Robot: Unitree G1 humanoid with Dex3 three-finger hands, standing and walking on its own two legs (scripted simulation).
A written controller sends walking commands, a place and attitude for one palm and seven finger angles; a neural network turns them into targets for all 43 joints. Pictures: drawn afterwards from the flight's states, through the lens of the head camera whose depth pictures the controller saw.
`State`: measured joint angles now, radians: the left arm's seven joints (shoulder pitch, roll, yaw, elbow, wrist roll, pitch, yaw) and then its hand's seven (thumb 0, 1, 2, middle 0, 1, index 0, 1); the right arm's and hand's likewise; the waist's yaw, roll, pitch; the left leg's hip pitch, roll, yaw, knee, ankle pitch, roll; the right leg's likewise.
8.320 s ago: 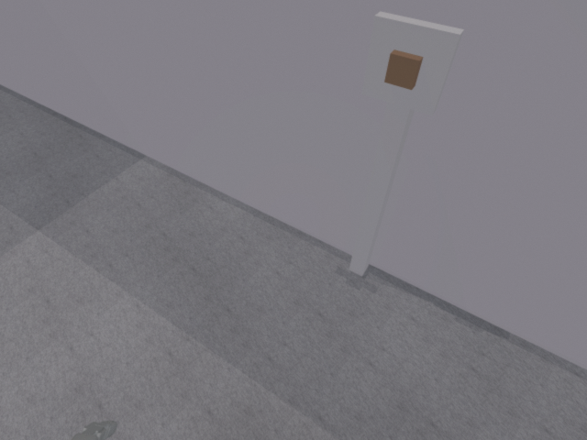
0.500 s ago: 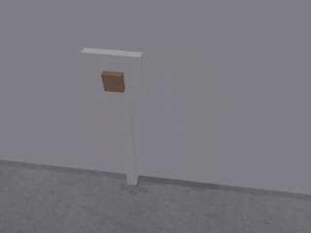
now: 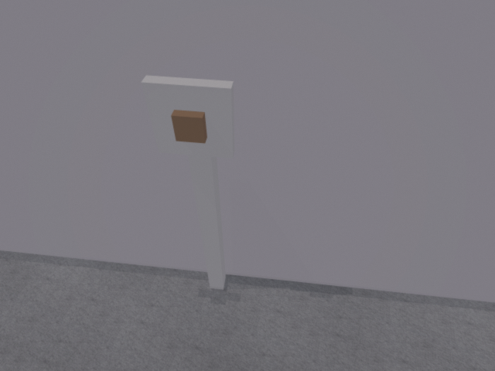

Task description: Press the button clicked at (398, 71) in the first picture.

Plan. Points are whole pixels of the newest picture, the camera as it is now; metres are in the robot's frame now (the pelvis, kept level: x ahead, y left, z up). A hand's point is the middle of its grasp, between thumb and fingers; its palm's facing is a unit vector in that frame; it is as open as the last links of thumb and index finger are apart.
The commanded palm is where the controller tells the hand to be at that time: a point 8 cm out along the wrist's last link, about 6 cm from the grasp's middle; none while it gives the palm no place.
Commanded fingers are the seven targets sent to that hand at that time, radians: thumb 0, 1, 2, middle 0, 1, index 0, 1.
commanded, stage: come to a stop and stand still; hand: left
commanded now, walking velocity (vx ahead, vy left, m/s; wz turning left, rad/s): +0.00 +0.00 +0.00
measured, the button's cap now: (190, 126) +0.57 +0.17 +0.10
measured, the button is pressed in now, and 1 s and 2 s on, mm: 0 0 0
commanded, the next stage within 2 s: look again from close up in 0.06 s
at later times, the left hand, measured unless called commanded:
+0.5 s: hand out of the picture +0.03 +0.20 -0.17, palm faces -0.02 -0.96 -0.26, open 7.4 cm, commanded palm none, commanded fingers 0.00 0.90 0.90 -0.20 -0.30 -0.20 -0.30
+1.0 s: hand out of the picture +0.02 +0.17 -0.19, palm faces +0.01 -0.98 -0.19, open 7.4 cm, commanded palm none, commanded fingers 0.00 0.90 0.90 -0.20 -0.30 -0.20 -0.30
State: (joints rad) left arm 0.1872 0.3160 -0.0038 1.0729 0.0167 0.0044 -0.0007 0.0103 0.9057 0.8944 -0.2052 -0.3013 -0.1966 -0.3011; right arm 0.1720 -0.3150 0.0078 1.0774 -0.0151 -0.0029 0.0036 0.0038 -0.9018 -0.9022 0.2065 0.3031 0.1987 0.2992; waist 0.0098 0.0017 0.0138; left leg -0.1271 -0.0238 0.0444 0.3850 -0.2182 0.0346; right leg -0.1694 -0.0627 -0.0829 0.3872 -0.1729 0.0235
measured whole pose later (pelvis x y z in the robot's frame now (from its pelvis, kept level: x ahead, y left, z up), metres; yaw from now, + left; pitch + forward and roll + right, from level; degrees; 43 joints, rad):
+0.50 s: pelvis -0.01 -0.01 +0.00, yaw -1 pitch -2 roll +0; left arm 0.22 0.26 -0.01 1.11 0.02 -0.01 0.01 0.01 0.91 0.89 -0.21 -0.30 -0.20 -0.30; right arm 0.18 -0.26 0.00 1.13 -0.01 0.00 0.00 0.00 -0.90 -0.90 0.21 0.30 0.20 0.30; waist 0.01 0.00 0.02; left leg -0.14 0.00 0.05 0.39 -0.21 0.01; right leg -0.18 -0.04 -0.08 0.38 -0.16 0.00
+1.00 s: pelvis +0.03 -0.01 -0.01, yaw -1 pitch -1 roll -1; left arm 0.32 0.20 0.00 1.10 0.02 0.00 0.01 0.01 0.91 0.89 -0.20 -0.30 -0.20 -0.30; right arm 0.29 -0.19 0.01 1.15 -0.02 0.01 -0.01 0.00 -0.91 -0.90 0.20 0.30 0.19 0.30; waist 0.01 0.00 -0.02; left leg -0.16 0.02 0.05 0.51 -0.33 0.01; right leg -0.19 -0.02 -0.08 0.47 -0.26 0.00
